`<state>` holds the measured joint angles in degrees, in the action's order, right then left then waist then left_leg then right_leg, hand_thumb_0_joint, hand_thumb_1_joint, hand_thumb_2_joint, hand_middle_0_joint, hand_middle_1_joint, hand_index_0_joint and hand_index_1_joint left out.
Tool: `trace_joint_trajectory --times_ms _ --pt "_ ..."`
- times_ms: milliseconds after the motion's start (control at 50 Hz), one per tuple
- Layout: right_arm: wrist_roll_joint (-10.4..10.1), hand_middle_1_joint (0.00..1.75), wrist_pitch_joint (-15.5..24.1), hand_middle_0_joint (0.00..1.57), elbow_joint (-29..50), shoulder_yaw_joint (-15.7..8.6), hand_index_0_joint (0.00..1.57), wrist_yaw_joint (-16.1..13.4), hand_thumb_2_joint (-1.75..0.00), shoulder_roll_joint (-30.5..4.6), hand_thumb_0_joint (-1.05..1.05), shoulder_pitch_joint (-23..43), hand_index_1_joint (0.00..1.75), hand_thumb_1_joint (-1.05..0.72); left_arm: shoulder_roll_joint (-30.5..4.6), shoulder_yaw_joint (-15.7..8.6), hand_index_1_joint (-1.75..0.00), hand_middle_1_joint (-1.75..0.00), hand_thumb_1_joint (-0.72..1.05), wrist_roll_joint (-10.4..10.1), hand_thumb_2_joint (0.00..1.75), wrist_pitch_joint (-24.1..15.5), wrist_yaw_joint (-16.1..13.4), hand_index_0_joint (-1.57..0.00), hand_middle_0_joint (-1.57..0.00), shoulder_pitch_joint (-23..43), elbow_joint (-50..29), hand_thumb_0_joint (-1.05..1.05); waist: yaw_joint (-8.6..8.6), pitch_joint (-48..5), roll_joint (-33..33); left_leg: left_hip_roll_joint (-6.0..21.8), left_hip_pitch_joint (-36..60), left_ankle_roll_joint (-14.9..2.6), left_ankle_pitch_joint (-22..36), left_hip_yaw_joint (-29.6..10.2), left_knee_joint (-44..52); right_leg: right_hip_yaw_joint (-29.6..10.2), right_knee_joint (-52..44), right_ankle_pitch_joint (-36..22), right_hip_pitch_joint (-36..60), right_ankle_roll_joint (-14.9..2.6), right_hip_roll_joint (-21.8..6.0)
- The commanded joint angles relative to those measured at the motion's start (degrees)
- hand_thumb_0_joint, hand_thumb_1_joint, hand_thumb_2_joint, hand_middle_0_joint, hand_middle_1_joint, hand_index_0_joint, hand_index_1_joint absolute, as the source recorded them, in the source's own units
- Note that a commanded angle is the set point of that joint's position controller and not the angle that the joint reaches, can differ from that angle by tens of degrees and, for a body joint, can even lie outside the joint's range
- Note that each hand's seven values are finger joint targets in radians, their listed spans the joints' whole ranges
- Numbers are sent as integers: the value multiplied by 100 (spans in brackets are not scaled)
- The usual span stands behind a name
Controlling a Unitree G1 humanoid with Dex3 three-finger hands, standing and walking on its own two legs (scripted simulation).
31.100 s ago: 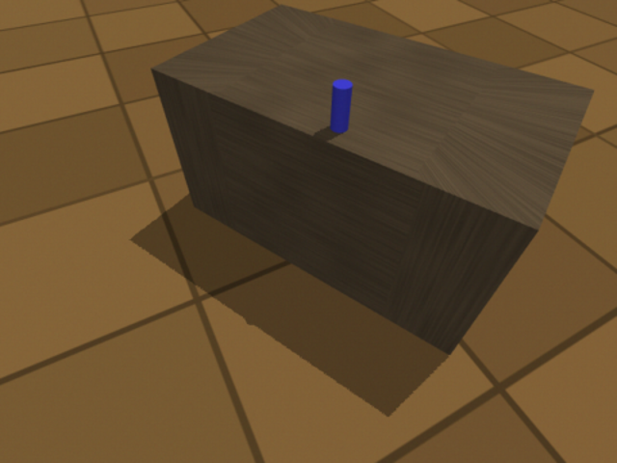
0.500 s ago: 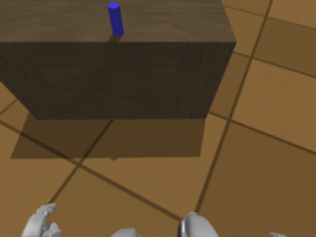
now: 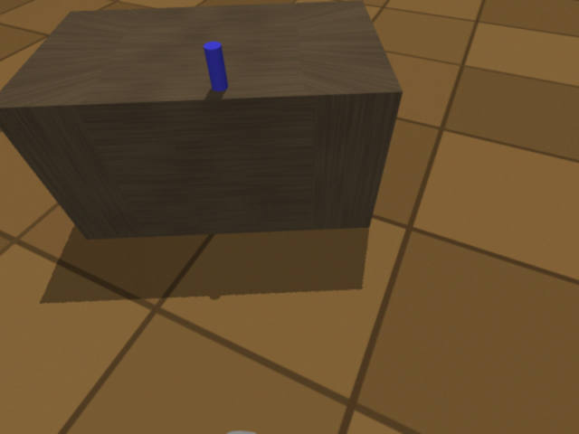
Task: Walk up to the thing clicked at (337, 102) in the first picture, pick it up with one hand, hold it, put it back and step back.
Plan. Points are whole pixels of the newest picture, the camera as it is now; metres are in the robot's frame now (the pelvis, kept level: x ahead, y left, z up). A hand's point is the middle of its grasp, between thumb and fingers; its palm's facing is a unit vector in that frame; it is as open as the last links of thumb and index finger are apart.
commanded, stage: step back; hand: left
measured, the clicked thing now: (216, 67) +1.06 +0.26 -0.05
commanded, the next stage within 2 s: stand in 0.88 s
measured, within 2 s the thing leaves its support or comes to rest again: neither
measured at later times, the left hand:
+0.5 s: hand out of the picture +0.08 +0.27 -0.14, palm faces +0.04 -0.93 -0.37, open 7.4 cm
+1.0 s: hand out of the picture +0.13 +0.27 -0.14, palm faces +0.01 -0.94 -0.34, open 7.4 cm
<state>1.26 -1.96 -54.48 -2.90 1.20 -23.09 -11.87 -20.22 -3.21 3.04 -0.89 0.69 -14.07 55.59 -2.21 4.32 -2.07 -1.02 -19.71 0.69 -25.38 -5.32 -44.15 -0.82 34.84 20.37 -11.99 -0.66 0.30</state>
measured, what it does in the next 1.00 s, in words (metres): stands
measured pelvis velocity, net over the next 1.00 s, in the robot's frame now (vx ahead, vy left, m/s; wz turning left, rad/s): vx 0.05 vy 0.01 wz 0.01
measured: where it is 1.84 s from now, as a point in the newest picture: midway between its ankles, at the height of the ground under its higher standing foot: outside the picture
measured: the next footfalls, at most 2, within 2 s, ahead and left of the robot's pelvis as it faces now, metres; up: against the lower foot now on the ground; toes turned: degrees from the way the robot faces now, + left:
none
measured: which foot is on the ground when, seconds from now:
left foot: down 0.00-1.00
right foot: down 0.00-1.00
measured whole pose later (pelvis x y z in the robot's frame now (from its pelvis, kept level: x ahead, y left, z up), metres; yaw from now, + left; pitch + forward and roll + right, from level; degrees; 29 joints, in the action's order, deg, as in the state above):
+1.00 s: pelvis +0.05 +0.01 +0.02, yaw +1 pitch -2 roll +0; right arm 0.1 1.1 -62.3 -0.6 1.0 -18.8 -0.8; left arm -20.3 -0.3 0.4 -1.5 0.4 -5.5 63.1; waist -1.0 4.0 -0.1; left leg 1.8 -10.5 0.9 -10.8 1.3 -23.8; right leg -0.1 22.4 15.4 -4.6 1.2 -1.2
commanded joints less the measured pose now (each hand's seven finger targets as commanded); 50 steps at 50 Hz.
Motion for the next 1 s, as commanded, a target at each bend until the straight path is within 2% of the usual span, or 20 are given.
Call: trace_joint_trajectory --times_ms 0,20,40,60,80,160,240,260,280,300,360,460,500,520,540,580,660,840,920,980 --pt "38 30 342 20 344 -302 20 -56 -90 -847 0 247 30 -90 -1705 -322 -30 -30 90 -68 90 -95 -85 -20 -20 610 -541 0 144 13 1062 -41 742 -99 351 508 1820 -1216 -1189 425 -519 -742 -1153" --pt "66 30 388 20 258 -356 20 -88 -90 -907 0 115 30 -90 -1503 -218 -30 -30 90 -68 90 -70 -67 -20 -20 517 -546 0 216 -114 820 -34 1383 -178 609 320 2128 -951 -785 115 -826 -573 -962" --pt "110 30 412 20 200 -430 20 -111 -90 -1155 0 -34 30 -90 -1217 -135 -30 -30 90 -118 90 -64 -51 -20 -20 586 -556 0 316 -252 86 690 1743 -437 70 -947 2364 -522 -227 304 -1484 -309 -533" --pt "93 30 423 20 161 -452 20 -103 -90 -1460 0 -138 30 -90 -1208 -160 -30 -30 90 -219 90 -46 -58 -20 -20 768 -508 0 351 -315 -569 1484 1225 -944 -1601 -2299 2991 21 668 1012 -1519 -130 -11" --pt "105 30 450 20 223 -502 20 -92 -90 -1605 0 -148 30 -90 -1438 -227 -30 -30 90 -170 90 -40 -77 -20 -20 799 -513 0 410 -193 -460 1878 898 -1289 -1798 -2637 3213 -121 1299 1213 -1440 -110 -148" --pt "113 30 488 20 244 -394 20 -112 -90 -1326 0 178 30 -90 -1329 -221 -30 -30 90 -207 90 -150 -25 -20 -20 420 -320 0 180 -191 -776 1389 810 -1103 202 -1469 2706 -118 650 820 -971 -94 -297" --pt "-14 30 321 20 371 -268 20 -82 -90 -998 0 486 30 -90 -1262 -289 -30 -30 90 -114 90 -215 -90 -20 -20 9 4 0 -153 -451 -462 775 -378 -512 492 -504 1720 191 -1076 -389 1098 -147 46" --pt "-46 30 312 20 440 -175 20 -86 -90 -682 0 491 30 -90 -1542 -373 -30 -30 90 -65 90 -244 -135 -20 -20 -195 38 0 -263 -457 340 342 -1095 -243 236 -264 902 -1128 -1490 331 1411 -364 -649" --pt "-11 30 289 20 453 -172 20 -132 -90 -591 0 571 30 -90 -2051 -464 -30 -30 90 -47 90 -259 -141 -20 -20 -116 28 0 -314 -224 1247 -274 -1501 -147 -603 92 -123 -2647 -2257 1874 952 -908 -1800" --pt "68 30 290 20 346 -281 20 -174 -90 -941 0 472 30 -90 -2143 -492 -30 -30 90 -38 90 -278 -120 -20 -20 305 -170 0 -174 209 947 125 -1253 -58 -683 -102 -658 -3082 -2299 1871 161 -1365 -2405" --pt "4 30 349 20 141 -269 20 -132 -90 -906 0 149 30 -90 -1713 -374 -30 -30 90 -110 90 -314 -149 -20 -20 622 -300 0 49 205 700 350 -968 -84 -78 -162 -446 -1781 -1863 -63 172 -1111 -1803" --pt "46 30 421 20 -24 -235 20 -90 -90 -640 0 0 30 -90 -1610 -238 -30 -30 90 -189 90 -228 -100 -20 -20 886 -325 0 238 -307 1063 135 641 -87 993 817 1522 -448 -788 -2411 -60 -689 -1204" --pt "67 30 442 20 -139 -299 20 -167 -90 -848 0 -129 30 -90 -1363 -112 -30 -30 90 -245 90 -163 -109 -20 -20 820 -395 0 321 -570 503 395 1436 -227 2422 348 1939 -184 -55 -2587 -384 -331 -859" --pt "83 30 472 20 -63 -313 20 -203 -90 -1143 0 50 30 -90 -1160 -42 -30 -30 90 -330 90 -113 -109 -20 -20 755 -398 0 249 -769 -241 1254 1375 -591 2488 -858 2177 63 346 -1593 -589 -41 -358" --pt "4 30 461 20 -14 -311 20 -187 -90 -1383 0 263 30 -90 -1224 -92 -30 -30 90 -365 90 -48 -141 -20 -20 697 -279 0 164 -773 -466 1746 845 -1114 2411 -1265 2235 114 370 -19 -226 -2 -143" --pt "37 30 433 20 -43 -245 20 -173 -90 -1244 0 647 30 -90 -1181 -52 -30 -30 90 -271 90 -59 -136 -20 -20 702 -149 0 40 -646 -440 1625 693 -1019 2401 -982 2222 -12 -164 309 -1 -100 -238" --pt "-32 30 416 20 -97 -128 20 -175 -90 -899 0 836 30 -90 -1413 -99 -30 -30 90 -257 90 -146 -119 -20 -20 620 65 0 91 -859 -324 868 709 -312 2603 -29 1867 -407 -810 -1598 547 -183 -584" --pt "-25 30 375 20 -415 -117 20 -172 -90 -827 0 1221 30 -90 -1352 -51 -30 -30 90 -229 90 -145 -142 -20 -20 970 264 0 176 -719 219 818 1085 -283 2485 221 1999 -435 -1316 -1975 474 -142 -701" --pt "-120 30 411 20 -518 -55 20 -124 -90 -831 0 1174 30 -90 -1198 73 -30 -30 90 -302 90 -185 -133 -20 -20 1007 451 0 252 -892 220 913 1689 -263 3374 114 2178 -366 -1556 -2547 599 -8 -760" --pt "-108 30 396 20 -556 -27 20 -121 -90 -821 0 1196 30 -90 -1240 64 -30 -30 90 -285 90 -189 -134 -20 -20 1103 503 0 272 -819 244 900 1680 -237 3097 134 2361 -382 -1736 -2347 660 25 -790"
